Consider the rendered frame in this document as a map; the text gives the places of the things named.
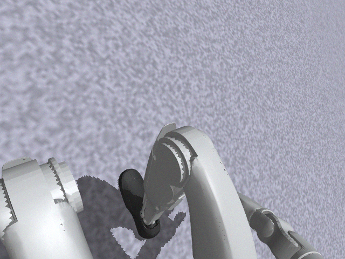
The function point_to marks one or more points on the right robot hand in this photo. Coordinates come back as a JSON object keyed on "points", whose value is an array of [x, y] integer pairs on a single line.
{"points": [[249, 205]]}

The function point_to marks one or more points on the right robot foot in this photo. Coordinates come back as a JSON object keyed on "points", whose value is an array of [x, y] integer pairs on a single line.
{"points": [[132, 191]]}

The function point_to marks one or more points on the right robot arm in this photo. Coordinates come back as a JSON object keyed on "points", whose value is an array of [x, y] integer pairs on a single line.
{"points": [[278, 234]]}

